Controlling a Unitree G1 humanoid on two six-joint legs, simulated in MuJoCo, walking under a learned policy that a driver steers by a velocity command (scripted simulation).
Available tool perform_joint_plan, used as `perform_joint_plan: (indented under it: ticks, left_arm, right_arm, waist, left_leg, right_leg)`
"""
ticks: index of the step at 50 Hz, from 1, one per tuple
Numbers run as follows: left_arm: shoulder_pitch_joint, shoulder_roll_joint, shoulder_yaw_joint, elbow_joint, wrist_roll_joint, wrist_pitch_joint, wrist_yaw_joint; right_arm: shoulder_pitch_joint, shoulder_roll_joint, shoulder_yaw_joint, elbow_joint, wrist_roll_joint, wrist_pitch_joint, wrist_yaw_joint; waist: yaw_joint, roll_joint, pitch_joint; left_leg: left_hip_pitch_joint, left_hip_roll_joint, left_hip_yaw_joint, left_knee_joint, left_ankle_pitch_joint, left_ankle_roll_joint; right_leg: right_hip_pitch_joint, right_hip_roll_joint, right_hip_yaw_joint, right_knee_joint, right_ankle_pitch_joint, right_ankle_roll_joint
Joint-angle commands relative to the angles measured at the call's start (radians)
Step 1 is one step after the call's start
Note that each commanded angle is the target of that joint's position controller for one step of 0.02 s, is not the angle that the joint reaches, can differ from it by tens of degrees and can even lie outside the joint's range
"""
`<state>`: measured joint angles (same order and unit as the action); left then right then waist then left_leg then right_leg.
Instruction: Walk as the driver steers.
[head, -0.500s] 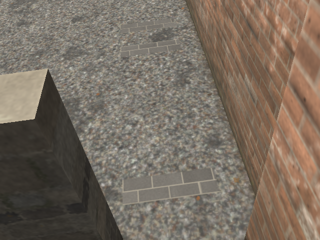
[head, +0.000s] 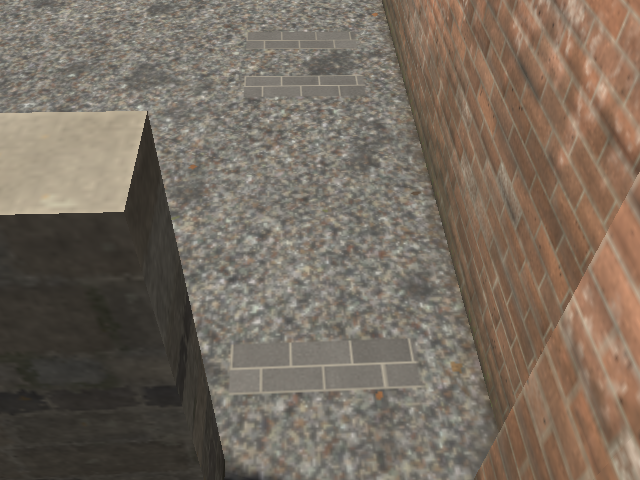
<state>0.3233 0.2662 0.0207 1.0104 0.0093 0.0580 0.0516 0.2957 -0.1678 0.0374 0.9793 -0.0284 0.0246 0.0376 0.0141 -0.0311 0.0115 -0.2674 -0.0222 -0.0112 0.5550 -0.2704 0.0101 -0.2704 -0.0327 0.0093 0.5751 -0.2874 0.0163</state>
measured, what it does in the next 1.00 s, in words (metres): stands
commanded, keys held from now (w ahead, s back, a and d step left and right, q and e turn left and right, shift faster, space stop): no key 1.00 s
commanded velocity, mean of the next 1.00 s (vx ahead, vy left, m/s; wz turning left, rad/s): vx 0.00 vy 0.00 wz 0.00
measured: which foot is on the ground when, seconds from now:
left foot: down 0.00-1.00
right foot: down 0.00-1.00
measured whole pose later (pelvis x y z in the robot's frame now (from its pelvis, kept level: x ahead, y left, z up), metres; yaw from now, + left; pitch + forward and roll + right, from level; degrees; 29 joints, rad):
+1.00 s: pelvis +0.02 +0.02 +0.01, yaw +1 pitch -1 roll +0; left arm 0.25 0.26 0.03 0.99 -0.02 0.04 0.00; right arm 0.19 -0.18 0.04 0.87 -0.03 0.02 0.05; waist 0.03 -0.03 0.02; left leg -0.18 -0.05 -0.02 0.43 -0.23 0.04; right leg -0.16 -0.06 0.00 0.41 -0.24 0.05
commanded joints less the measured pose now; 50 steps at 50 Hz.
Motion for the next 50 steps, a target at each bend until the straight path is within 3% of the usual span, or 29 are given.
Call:
perform_joint_plan:
  ticks: [1, 3, 6, 12, 14, 15, 16, 19, 26, 35, 41, 50]
  left_arm:
    - [0.01, 0.104, 0.028, -0.043, -0.012, -0.001, -0.005]
    - [0.038, 0.099, 0.029, -0.04, -0.01, 0.002, -0.01]
    - [0.081, 0.08, 0.02, -0.02, 0.003, -0.001, -0.022]
    - [0.037, 0.084, 0.009, -0.041, 0.006, -0.016, -0.023]
    - [0.023, 0.097, 0.01, -0.047, -0.004, -0.022, -0.023]
    - [0.037, 0.125, 0.02, -0.052, -0.004, -0.03, -0.032]
    - [0.024, 0.127, 0.023, -0.055, -0.002, -0.033, -0.036]
    - [0.021, 0.089, 0.019, -0.063, -0.012, -0.027, -0.036]
    - [0.025, 0.092, 0.03, -0.063, -0.029, -0.029, -0.032]
    - [-0.012, 0.098, 0.033, -0.07, -0.027, -0.018, -0.046]
    - [-0.027, 0.101, 0.033, -0.065, -0.028, -0.022, -0.048]
    - [-0.037, 0.098, 0.033, -0.051, -0.026, -0.025, -0.051]
  right_arm:
    - [-0.011, -0.12, -0.018, -0.069, 0.008, -0.018, -0.011]
    - [-0.02, -0.133, -0.024, -0.078, 0.007, -0.026, -0.016]
    - [0.007, -0.119, -0.026, -0.076, 0.001, -0.033, -0.011]
    - [-0.011, -0.096, -0.028, -0.086, 0.003, -0.037, -0.002]
    - [-0.03, -0.108, -0.033, -0.097, -0.005, -0.035, 0.005]
    - [0.002, -0.122, -0.038, -0.094, -0.012, -0.038, 0.002]
    - [0.003, -0.12, -0.038, -0.095, -0.013, -0.037, 0.002]
    - [-0.042, -0.115, -0.032, -0.112, 0.0, -0.035, -0.002]
    - [-0.073, -0.113, -0.03, -0.142, -0.002, -0.026, -0.008]
    - [-0.093, -0.112, -0.028, -0.155, -0.005, -0.021, 0.006]
    - [-0.113, -0.104, -0.022, -0.163, 0.003, -0.018, 0.006]
    - [-0.118, -0.106, -0.02, -0.159, 0.002, -0.017, 0.006]
  waist:
    - [-0.005, 0.097, 0.045]
    - [0.012, 0.112, 0.068]
    - [0.024, 0.081, 0.073]
    - [0.013, 0.043, 0.051]
    - [0.01, 0.034, 0.04]
    - [-0.004, 0.045, 0.035]
    - [-0.013, 0.042, 0.042]
    - [0.007, 0.049, 0.04]
    - [0.016, 0.025, -0.021]
    - [0.015, 0.042, 0.001]
    - [0.019, 0.045, -0.006]
    - [0.018, 0.04, 0.001]
  left_leg:
    - [-0.018, 0.09, -0.193, -0.238, -0.174, 0.052]
    - [-0.034, 0.091, -0.199, -0.263, -0.189, 0.056]
    - [-0.034, 0.082, -0.168, -0.272, -0.176, 0.043]
    - [0.053, 0.056, -0.098, -0.202, 0.051, 0.045]
    - [0.08, 0.057, -0.09, -0.173, 0.112, 0.05]
    - [0.117, 0.052, -0.089, -0.161, 0.077, 0.052]
    - [0.116, 0.058, -0.098, -0.163, 0.066, 0.056]
    - [0.068, 0.082, -0.116, -0.192, 0.117, 0.054]
    - [0.122, 0.085, -0.089, -0.126, 0.355, 0.073]
    - [0.095, 0.085, -0.103, -0.163, 0.218, 0.068]
    - [0.108, 0.087, -0.113, -0.187, 0.216, 0.057]
    - [0.124, 0.086, -0.117, -0.215, 0.187, 0.051]
  right_leg:
    - [-0.044, -0.005, 0.025, -0.112, -0.051, -0.06]
    - [-0.02, -0.003, 0.02, -0.138, -0.039, -0.058]
    - [0.029, -0.026, 0.025, -0.181, -0.015, -0.058]
    - [0.007, -0.067, 0.043, -0.197, 0.066, -0.05]
    - [-0.009, -0.069, 0.038, -0.18, 0.076, -0.053]
    - [-0.053, -0.058, 0.034, -0.19, 0.046, -0.049]
    - [-0.065, -0.054, 0.028, -0.192, 0.041, -0.048]
    - [-0.003, -0.061, 0.024, -0.196, 0.088, -0.031]
    - [0.022, -0.07, 0.011, -0.167, 0.182, -0.021]
    - [0.024, -0.065, 0.017, -0.188, 0.105, -0.021]
    - [0.047, -0.074, 0.02, -0.208, 0.133, -0.011]
    - [0.064, -0.083, 0.021, -0.239, 0.147, -0.005]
